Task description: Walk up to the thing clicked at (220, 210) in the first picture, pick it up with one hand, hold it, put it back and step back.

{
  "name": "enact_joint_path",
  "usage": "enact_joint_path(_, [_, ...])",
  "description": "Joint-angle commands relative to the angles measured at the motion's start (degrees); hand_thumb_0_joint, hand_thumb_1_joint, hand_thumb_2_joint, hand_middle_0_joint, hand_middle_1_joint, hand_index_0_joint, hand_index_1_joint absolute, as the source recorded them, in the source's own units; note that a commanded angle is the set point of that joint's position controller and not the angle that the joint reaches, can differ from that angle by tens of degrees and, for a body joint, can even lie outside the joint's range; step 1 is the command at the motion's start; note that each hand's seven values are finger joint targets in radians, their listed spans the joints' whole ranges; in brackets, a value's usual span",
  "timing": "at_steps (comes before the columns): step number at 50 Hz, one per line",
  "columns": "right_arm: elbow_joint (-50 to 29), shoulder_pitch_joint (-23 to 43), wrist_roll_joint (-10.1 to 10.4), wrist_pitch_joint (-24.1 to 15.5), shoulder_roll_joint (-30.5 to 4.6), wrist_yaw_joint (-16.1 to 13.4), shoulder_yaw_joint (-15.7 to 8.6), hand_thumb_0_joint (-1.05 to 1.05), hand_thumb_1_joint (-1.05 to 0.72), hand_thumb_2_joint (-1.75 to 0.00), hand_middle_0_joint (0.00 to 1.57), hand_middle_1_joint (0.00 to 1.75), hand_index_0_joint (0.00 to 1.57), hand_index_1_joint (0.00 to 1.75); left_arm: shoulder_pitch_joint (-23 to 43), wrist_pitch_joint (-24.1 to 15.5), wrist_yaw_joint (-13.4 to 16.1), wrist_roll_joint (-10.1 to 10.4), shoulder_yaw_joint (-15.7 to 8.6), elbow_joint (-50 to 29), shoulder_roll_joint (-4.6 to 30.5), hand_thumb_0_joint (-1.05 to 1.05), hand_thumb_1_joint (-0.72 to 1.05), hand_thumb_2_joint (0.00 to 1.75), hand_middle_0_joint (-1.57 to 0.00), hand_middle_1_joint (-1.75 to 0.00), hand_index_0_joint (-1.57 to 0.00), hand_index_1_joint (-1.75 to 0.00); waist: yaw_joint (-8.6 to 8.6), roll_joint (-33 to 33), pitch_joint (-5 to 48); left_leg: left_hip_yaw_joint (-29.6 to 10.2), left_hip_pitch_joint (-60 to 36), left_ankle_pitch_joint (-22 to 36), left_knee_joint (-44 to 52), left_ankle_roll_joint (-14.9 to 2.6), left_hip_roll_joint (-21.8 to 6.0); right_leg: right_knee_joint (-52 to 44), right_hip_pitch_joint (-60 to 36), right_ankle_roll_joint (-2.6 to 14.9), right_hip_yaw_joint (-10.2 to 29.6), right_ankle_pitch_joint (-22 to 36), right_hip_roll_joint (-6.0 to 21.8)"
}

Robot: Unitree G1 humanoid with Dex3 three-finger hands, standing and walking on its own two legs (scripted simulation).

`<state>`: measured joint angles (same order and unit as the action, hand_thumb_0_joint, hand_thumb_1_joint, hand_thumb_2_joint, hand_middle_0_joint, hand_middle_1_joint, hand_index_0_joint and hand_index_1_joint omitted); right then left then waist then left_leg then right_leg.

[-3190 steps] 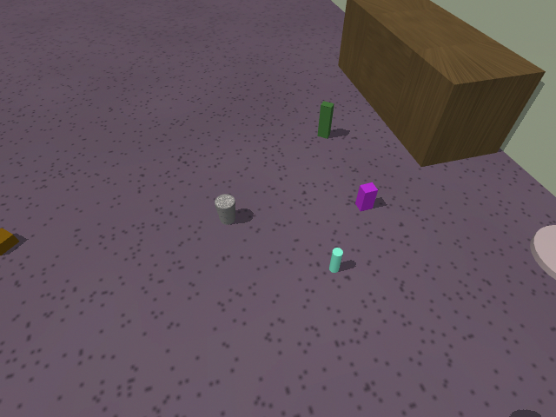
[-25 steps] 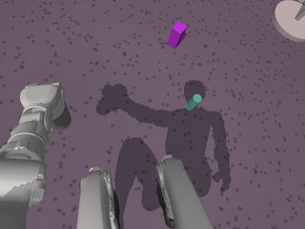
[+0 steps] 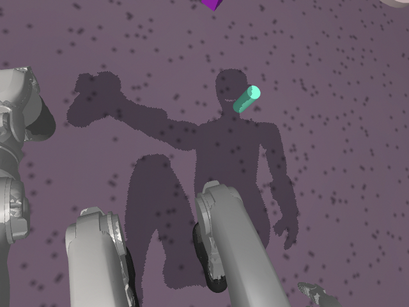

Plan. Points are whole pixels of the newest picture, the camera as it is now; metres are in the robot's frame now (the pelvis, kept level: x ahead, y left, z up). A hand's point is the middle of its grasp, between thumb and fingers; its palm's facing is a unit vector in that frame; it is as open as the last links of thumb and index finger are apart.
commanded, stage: crouch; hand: left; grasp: from above
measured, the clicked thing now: (27, 117) +0.52 +0.25 -0.21
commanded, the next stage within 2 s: lower in 0.64 s
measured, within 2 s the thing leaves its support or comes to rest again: neither
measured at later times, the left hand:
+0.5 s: hand (31, 116) +0.53 +0.25 -0.22, palm faces -0.44 -0.04 -0.90, open 11.1 cm
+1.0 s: hand (39, 119) +0.53 +0.25 -0.26, palm faces -0.47 -0.04 -0.88, open 11.1 cm
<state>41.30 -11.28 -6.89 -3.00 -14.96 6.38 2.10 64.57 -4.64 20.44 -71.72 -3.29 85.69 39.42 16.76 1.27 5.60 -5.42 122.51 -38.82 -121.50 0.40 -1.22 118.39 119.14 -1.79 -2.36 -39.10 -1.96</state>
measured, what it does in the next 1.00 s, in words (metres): lowers itself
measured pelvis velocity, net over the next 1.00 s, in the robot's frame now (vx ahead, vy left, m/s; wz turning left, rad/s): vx -0.01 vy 0.00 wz -0.08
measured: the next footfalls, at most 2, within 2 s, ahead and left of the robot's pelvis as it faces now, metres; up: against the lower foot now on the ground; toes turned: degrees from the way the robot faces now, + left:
none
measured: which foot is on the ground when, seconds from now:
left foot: down 0.00-1.00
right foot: down 0.00-1.00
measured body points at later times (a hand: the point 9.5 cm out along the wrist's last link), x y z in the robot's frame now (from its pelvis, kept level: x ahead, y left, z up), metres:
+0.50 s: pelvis -0.01 +0.00 -0.06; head +0.26 +0.06 +0.30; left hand +0.54 +0.25 -0.17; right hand -0.01 -0.26 -0.14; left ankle +0.07 +0.13 -0.38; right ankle +0.08 -0.13 -0.38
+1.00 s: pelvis -0.01 +0.00 -0.09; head +0.27 +0.06 +0.26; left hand +0.55 +0.25 -0.21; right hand -0.02 -0.26 -0.17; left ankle +0.07 +0.13 -0.38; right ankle +0.08 -0.13 -0.38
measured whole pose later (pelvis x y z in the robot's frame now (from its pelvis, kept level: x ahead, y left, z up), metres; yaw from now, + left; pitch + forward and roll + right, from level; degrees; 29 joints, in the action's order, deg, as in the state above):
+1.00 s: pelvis -0.01 +0.00 -0.09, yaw -5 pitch +35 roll -10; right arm 37.3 -11.3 -7.6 -1.1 -16.5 7.9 10.8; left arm 69.6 -5.6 15.9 -71.8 -1.4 86.5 49.9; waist 20.7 -2.2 -3.4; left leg -9.6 134.6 -38.9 -138.2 0.3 -0.9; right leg 132.1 129.5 -2.8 -5.5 -38.2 -3.3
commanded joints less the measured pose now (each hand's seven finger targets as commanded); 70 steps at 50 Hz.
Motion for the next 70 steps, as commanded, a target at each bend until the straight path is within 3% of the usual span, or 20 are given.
enact_joint_path(1, [0.18,-14.98,-0.25,0.55,-12.84,-0.16,-3.36,0.0,-0.92,-0.9,0.2,0.3,0.2,0.3,21.17,-0.12,0.87,1.25,-0.9,-8.85,14.23,0.0,0.5,1.17,-0.84,-1.13,-0.87,-1.11,0.99,13.93,42.12,3.81,-28.27,14.42,7.97,-2.56,0.57,-12.09,-23.34,2.95,-2.57,18.57,-0.78])
enact_joint_path(2, [0.47,-15.56,-0.43,0.73,-12.94,0.02,-3.33,0.0,-0.92,-0.91,0.2,0.3,0.2,0.3,23.89,-0.92,0.46,1.53,-1.58,-13.43,15.75,0.0,0.52,1.15,-0.84,-1.15,-0.88,-1.12,1.45,15.55,42.96,3.48,-28.81,15.22,7.56,-2.34,0.46,-11.18,-23.32,3.08,-2.96,18.99,-0.9])
enact_joint_path(3, [0.36,-15.07,-0.32,0.87,-13.63,-0.02,-3.09,0.0,-0.92,-0.91,0.2,0.3,0.2,0.3,20.9,-0.66,0.16,1.0,-0.94,-9.34,15.46,0.0,0.52,1.16,-0.85,-1.14,-0.88,-1.11,0.69,15.67,42.84,3.35,-29.55,15.53,7.16,-2.23,0.4,-10.69,-21.83,3.11,-3.18,18.67,-0.96])
enact_joint_path(4, [0.52,-16.11,-0.51,1.05,-13.7,0.16,-3.08,0.0,-0.92,-0.9,0.2,0.3,0.2,0.3,23.67,-1.42,0.03,1.25,-1.86,-14.18,16.91,0.0,0.54,1.16,-0.86,-1.14,-0.89,-1.11,1.47,16.95,44.09,2.8,-30.81,17.52,6.55,-2.0,0.24,-9.69,-21.77,3.21,-3.74,19.87,-0.96])
enact_joint_path(5, [0.18,-15.54,-0.49,1.32,-13.74,0.32,-2.73,0.0,-0.92,-0.91,0.2,0.3,0.2,0.3,21.57,-1.41,-0.33,0.68,-0.45,-10.94,15.39,0.0,0.53,1.17,-0.85,-1.15,-0.89,-1.12,0.98,17.05,44.07,2.73,-30.73,17.65,6.13,-1.96,0.25,-8.94,-21.53,3.3,-3.8,19.7,-1.29])
enact_joint_path(6, [-0.08,-15.46,-0.34,1.48,-14.13,0.36,-2.64,0.0,-0.92,-0.91,0.2,0.3,0.2,0.3,22.7,-1.7,-0.36,0.92,-0.87,-12.04,16.21,0.0,0.54,1.18,-0.86,-1.16,-0.89,-1.13,1.4,16.86,43.9,2.3,-30.83,17.65,5.97,-1.94,0.17,-8.6,-20.46,3.35,-4.2,19.47,-1.33])
enact_joint_path(7, [0.11,-16.51,-0.54,1.72,-14.37,0.52,-2.56,0.0,-0.92,-0.91,0.2,0.3,0.2,0.3,25.61,-2.45,-0.15,0.21,-2.7,-16.59,19.99,0.0,0.55,1.16,-0.86,-1.18,-0.9,-1.14,1.46,18.69,44.88,2.17,-30.95,17.63,5.86,-1.69,0.27,-7.79,-20.66,3.47,-4.5,19.31,-1.29])
enact_joint_path(8, [0.18,-16.51,-0.6,1.88,-14.45,0.5,-2.55,0.0,-0.92,-0.91,0.2,0.3,0.2,0.3,24.68,-2.49,-0.19,0.07,-2.5,-14.68,19.62,0.0,0.54,1.17,-0.87,-1.15,-0.9,-1.12,1.04,18.9,44.53,2.22,-31.16,17.62,5.35,-1.65,0.13,-7.41,-20.16,3.46,-4.55,19.19,-1.4])
enact_joint_path(10, [-0.52,-16.26,-0.78,1.9,-14.25,0.74,-1.82,0.0,-0.92,-0.91,0.2,0.3,0.2,0.3,24.24,-2.56,0.01,0.03,-1.23,-13.91,16.87,0.0,0.57,1.19,-0.89,-1.16,-0.92,-1.13,2.0,20.03,43.24,1.76,-31.91,17.15,5.22,-1.43,0.1,-6.76,-17.9,3.6,-5.19,18.32,-1.42])
enact_joint_path(20, [-0.73,-15.36,-0.84,1.65,-15.31,0.4,0.2,0.0,-0.92,-0.91,0.2,0.3,0.2,0.3,28.09,-1.42,1.67,-1.09,-0.8,-11.06,19.7,0.0,0.53,1.2,-0.88,-1.1,-0.9,-1.09,3.2,23.54,40.04,1.69,-28.48,12.98,3.06,-1.28,0.09,-3.42,-13.02,3.98,-6.35,16.08,-1.67])
enact_joint_path(27, [-1.17,-15.08,-0.94,1.48,-15.86,0.34,1.57,0.0,-0.92,-0.91,0.2,0.3,0.2,0.3,28.8,-0.06,0.87,-0.22,-0.54,-8.62,21.07,0.0,0.56,1.21,-0.91,-1.11,-0.92,-1.1,4.64,20.76,37.31,1.93,-22.67,11.62,0.38,-2.01,0.08,-2.35,-13.92,3.58,-6.58,16.18,-2.12])
enact_joint_path(32, [-1.85,-14.57,-0.71,1.81,-16.3,0.34,2.42,0.0,-0.92,-0.91,0.2,0.3,0.2,0.3,27.51,0.44,-0.43,0.33,-0.05,-8.24,22.14,0.0,0.59,1.18,-0.91,-1.12,-0.93,-1.1,4.15,20.98,37.51,1.62,-21.69,11.54,0.03,-1.81,0.02,-1.13,-14.29,3.66,-7.14,15.84,-2.56])
enact_joint_path(35, [-2.29,-14.77,-0.73,2.02,-16.51,0.48,2.7,0.0,-0.92,-0.91,0.2,0.3,0.2,0.3,27.4,0.4,-1.28,0.43,-0.01,-9.7,22.59,0.0,0.62,1.19,-0.94,-1.14,-0.96,-1.12,4.84,21.21,36.41,1.42,-20.96,11.67,-0.67,-1.79,-0.01,-0.58,-14.27,3.62,-7.44,15.91,-2.52])
enact_joint_path(36, [-2.34,-14.35,-0.55,2.19,-16.69,0.31,2.69,0.0,-0.92,-0.91,0.2,0.3,0.2,0.3,27.97,0.35,-1.27,0.57,-0.24,-10.04,23.44,0.0,0.62,1.19,-0.95,-1.11,-0.96,-1.1,4.07,21.66,37.12,1.55,-20.81,11.76,-0.82,-1.79,-0.04,-0.28,-13.86,3.7,-7.38,16.03,-2.63])
enact_joint_path(42, [-2.64,-14.93,-0.82,2.34,-17.02,0.51,3.53,0.0,-0.92,-0.9,0.2,0.3,0.2,0.3,27.47,0.09,-1.72,0.87,0.65,-9.47,22.08,0.0,0.62,1.17,-0.97,-1.09,-0.98,-1.08,6.08,19.84,33.19,1.35,-17.64,12.28,-3.1,-1.8,-0.01,0.41,-13.29,3.71,-7.99,16.57,-2.77])
enact_joint_path(46, [-2.71,-14.93,-1.13,2.23,-17.22,0.59,3.98,0.0,-0.92,-0.9,0.2,0.3,0.2,0.3,27.75,-0.79,-1.88,0.52,0.71,-10.7,23.32,0.0,0.6,1.14,-0.94,-1.09,-0.96,-1.08,5.92,21.49,34.5,0.92,-19.3,13.17,-3.95,-1.54,-0.25,1.43,-13.44,3.75,-8.52,16.98,-3.06])
enact_joint_path(48, [-2.92,-14.21,-1.05,2.38,-17.6,0.54,4.34,0.0,-0.92,-0.9,0.2,0.3,0.2,0.3,27.93,-0.95,-1.29,0.51,0.72,-10.29,23.9,0.0,0.61,1.17,-0.96,-1.09,-0.97,-1.08,5.29,22.5,35.97,0.88,-20.06,14.08,-4.18,-1.46,-0.27,1.89,-13.52,3.77,-8.57,17.79,-3.14])
enact_joint_path(56, [-3.17,-14.25,-1.66,1.86,-18.73,0.61,4.95,0.0,-0.92,-0.9,0.2,0.3,0.2,0.3,29.11,-0.83,1.09,-0.28,-0.13,-10.13,25.31,0.0,0.68,1.19,-0.99,-1.13,-1.0,-1.11,6.65,26.26,35.25,0.18,-22.4,15.14,-4.87,-0.96,-0.6,3.11,-11.17,3.9,-9.72,18.48,-3.03])
enact_joint_path(63, [-3.58,-13.77,-1.98,0.86,-19.22,0.62,6.36,0.0,-0.91,-0.9,0.2,0.3,0.2,0.3,28.27,-0.48,2.59,-0.24,0.62,-6.36,25.14,0.0,0.54,1.17,-0.87,-1.1,-0.89,-1.08,8.58,23.57,30.94,-0.27,-18.33,13.38,-6.4,-1.38,-0.71,3.23,-11.49,3.74,-10.28,17.88,-3.31])
enact_joint_path(70, [-4.1,-13.28,-2.32,-0.26,-19.97,0.64,7.67,0.0,-0.9,-0.9,0.2,0.3,0.2,0.3,27.49,-0.47,3.48,0.41,0.19,-4.58,27.24,0.0,0.51,1.15,-0.83,-1.11,-0.86,-1.09,9.22,23.51,30.26,-0.75,-17.46,12.88,-6.6,-1.49,-0.92,3.32,-13.04,3.45,-10.76,17.81,-3.52])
